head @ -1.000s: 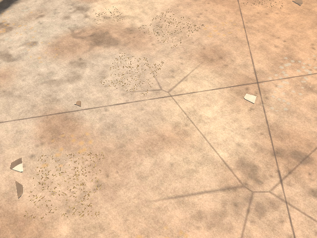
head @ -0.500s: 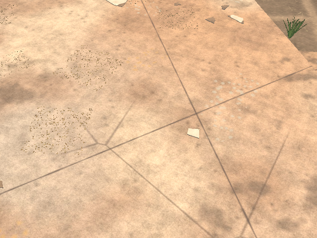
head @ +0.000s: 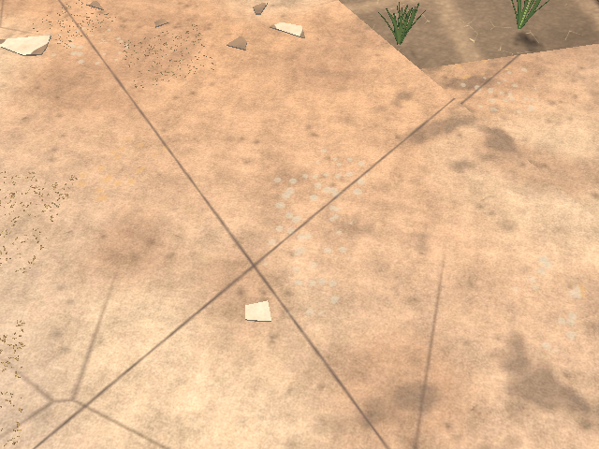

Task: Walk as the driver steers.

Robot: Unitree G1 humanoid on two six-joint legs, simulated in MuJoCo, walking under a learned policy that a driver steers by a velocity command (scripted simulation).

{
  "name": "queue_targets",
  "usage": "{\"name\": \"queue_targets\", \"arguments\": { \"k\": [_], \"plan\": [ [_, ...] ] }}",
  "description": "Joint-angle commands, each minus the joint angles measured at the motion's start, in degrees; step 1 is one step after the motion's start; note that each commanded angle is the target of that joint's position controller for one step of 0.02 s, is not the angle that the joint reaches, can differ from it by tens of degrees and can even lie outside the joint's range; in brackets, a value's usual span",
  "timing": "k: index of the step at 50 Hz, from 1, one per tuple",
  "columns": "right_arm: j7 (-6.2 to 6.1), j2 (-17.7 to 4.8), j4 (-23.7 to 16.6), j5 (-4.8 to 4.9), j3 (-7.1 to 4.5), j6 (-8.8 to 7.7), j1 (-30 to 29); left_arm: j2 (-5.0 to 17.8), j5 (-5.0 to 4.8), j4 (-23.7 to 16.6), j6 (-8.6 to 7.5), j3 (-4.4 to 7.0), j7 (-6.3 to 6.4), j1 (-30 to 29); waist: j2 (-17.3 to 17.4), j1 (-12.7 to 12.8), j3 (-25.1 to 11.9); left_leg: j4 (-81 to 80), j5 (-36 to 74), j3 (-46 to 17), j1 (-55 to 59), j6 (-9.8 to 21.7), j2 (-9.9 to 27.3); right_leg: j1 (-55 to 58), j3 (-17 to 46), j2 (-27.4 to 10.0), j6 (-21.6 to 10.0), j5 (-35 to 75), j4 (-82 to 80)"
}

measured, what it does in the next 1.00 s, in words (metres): walks ahead, turning left: left foot, then right foot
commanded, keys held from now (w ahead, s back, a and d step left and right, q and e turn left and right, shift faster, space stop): q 1.00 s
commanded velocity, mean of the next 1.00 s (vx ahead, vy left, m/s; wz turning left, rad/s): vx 0.09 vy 0.00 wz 0.38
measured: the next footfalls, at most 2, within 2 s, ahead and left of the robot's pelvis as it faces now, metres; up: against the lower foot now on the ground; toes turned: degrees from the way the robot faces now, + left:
left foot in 0.34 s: +0.28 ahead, +0.14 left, +0.00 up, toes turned +7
right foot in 0.76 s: +0.31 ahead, -0.09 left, +0.00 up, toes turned +25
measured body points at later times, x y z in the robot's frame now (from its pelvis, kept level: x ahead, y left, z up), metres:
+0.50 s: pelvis +0.17 +0.04 +0.00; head +0.22 +0.07 +0.45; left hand +0.29 +0.34 -0.11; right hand +0.35 -0.22 -0.09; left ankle +0.24 +0.14 -0.73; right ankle +0.14 -0.10 -0.65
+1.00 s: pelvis +0.21 +0.00 +0.01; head +0.25 -0.01 +0.46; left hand +0.20 +0.31 -0.08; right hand +0.48 -0.19 -0.09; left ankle +0.14 +0.12 -0.65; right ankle +0.27 -0.11 -0.73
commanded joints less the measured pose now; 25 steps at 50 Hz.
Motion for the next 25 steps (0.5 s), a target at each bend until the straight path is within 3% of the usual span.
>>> {"name": "queue_targets", "arguments": {
  "k": [1, 3, 6, 8, 10, 14, 16, 17, 18, 19, 20, 21, 22, 23, 25],
  "plan": [
    [-0.25, -6.3, -2.2, -0.62, -1.68, 0.65, 4.0, 6.0, 0.83, -3.4, -1.72, 1.41, 0.52, -1.0, -2.6, -1.5, -8.5, -3.3, 2.8, -1.8, -7.3, -1.1, 3.3, 11.8, 15.7, -16.9, -11.5, 34.2, -13.1],
    [-0.56, -4.3, -1.5, -0.85, -1.2, 1.84, 4.5, 6.7, 0.94, -1.7, -2.3, 1.43, 0.96, -1.0, -3.1, -2.0, -7.8, -8.0, 7.3, -0.8, -5.8, -2.3, 2.6, 8.8, 9.9, -15.9, -10.9, 40.2, -14.4],
    [-0.31, -2.3, -1.9, -0.78, -0.36, 2.15, 1.3, 6.2, 1.16, 0.1, -2.11, 1.08, 1.82, -1.4, -4.6, -0.9, -6.9, -20.0, 19.3, -0.1, -3.7, -2.2, 1.8, 7.9, 2.1, -12.8, -8.0, 38.6, -15.1],
    [0.3, -2.1, -2.6, -0.49, -0.15, 1.89, -1.9, 6.2, 1.55, 1.5, -1.89, 0.96, 2.22, -0.4, -4.6, 1.2, -6.8, -26.8, 26.8, 0.1, -2.1, -1.6, 0.6, 9.7, 0.1, -12.8, -6.9, 35.9, -15.4],
    [0.87, -2.9, -3.6, -0.14, -0.49, 1.86, -3.7, 6.9, 1.64, 2.8, -1.5, 1.13, 2.44, 0.2, -4.8, 2.2, -6.4, -30.2, 27.6, -0.2, -2.4, -1.0, -0.4, 12.9, 0.0, -14.5, -6.7, 33.8, -14.8],
    [2.29, -4.8, -6.6, -0.69, -1.6, 2.14, -5.4, 7.9, 0.28, 4.0, 0.51, 1.76, 3.46, -0.4, -5.6, 2.3, -5.0, -33.3, 16.1, 1.1, -6.9, 1.1, -1.9, 19.8, 1.4, -18.1, -6.0, 34.7, -7.5],
    [2.79, -5.3, -6.3, -0.93, -2.32, 2.17, -0.6, 7.9, -0.67, 3.6, 1.62, 1.9, 4.36, -2.2, -5.2, -0.5, -6.6, -38.7, 16.5, 3.4, -1.1, 3.0, -4.3, 19.4, 0.2, -16.8, -3.6, 38.1, 1.3],
    [2.38, -8.4, -5.8, -1.12, -3.54, 2.04, 3.5, 7.5, -0.37, 3.5, 1.7, 1.86, 4.73, -0.4, -1.5, -1.8, -9.7, -42.2, 32.2, 0.5, 7.3, 5.3, -3.9, 16.7, -2.2, -12.8, -0.3, 34.8, 10.3],
    [1.43, -13.7, -6.4, -1.58, -4.82, 2.17, 6.9, 6.1, 1.64, 1.6, 1.11, 1.3, 4.71, 1.1, 8.5, -1.4, -14.8, -40.7, 58.8, -13.6, 20.3, 11.3, 6.0, 4.9, -5.1, -5.8, 4.1, 13.6, 26.9],
    [1.06, -14.3, -6.8, -2.62, -4.49, 2.55, 8.6, 2.8, 2.35, 0.7, 0.75, 0.09, 3.85, 3.2, 16.5, -0.4, -21.6, -43.7, 66.0, -33.3, 33.2, 23.1, 16.8, -11.5, 0.5, 3.5, 6.9, -29.5, 42.3],
    [1.01, -10.7, -8.1, -1.98, -3.64, 2.96, 7.2, 5.7, 0.86, 1.9, 0.91, 0.46, 3.02, 2.5, 8.9, -2.0, -24.7, -45.2, 52.8, -31.7, 32.5, 22.0, 15.1, -12.9, 8.4, -0.4, 6.4, -28.6, 47.2],
    [0.76, -9.0, -9.3, -1.22, -3.32, 3.44, 3.0, 6.3, -0.3, 1.2, 1.49, 0.66, 2.86, -0.4, 5.5, -1.4, -19.2, -46.3, 42.2, -26.5, 27.4, 19.5, 12.7, -15.8, 7.7, -2.1, 6.3, -24.5, 47.3],
    [0.44, -7.5, -9.9, -0.25, -2.89, 4.2, 0.5, 6.2, 0.02, 1.5, 2.22, 0.79, 3.23, -2.0, 0.9, -0.6, -14.2, -48.2, 33.3, -23.2, 21.2, 16.9, 10.4, -16.3, 6.9, -4.0, 6.6, -21.5, 43.7],
    [0.0, -7.0, -10.5, 0.06, -2.64, 4.94, -1.5, 6.7, 0.63, 1.1, 2.92, 1.12, 3.81, -3.3, 0.5, 0.2, -11.2, -50.1, 26.0, -21.4, 15.3, 15.3, 8.6, -14.7, 6.7, -5.1, 6.9, -18.6, 39.1],
    [-0.57, -7.9, -11.6, -0.97, -3.03, 6.03, -3.2, 5.0, 0.62, 0.8, 3.55, 0.9, 4.07, -2.3, 4.9, 1.8, -9.4, -52.2, 20.4, -18.8, 8.6, 13.7, 4.5, -9.4, 4.9, -4.0, 7.7, -15.1, 31.3]
  ]
}}
Keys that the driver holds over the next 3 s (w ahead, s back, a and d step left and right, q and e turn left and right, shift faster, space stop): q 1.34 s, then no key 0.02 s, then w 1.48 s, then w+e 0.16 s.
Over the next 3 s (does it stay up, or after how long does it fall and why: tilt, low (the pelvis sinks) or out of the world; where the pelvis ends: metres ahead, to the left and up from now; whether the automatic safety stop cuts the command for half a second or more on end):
stays up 0.70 0.53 0.02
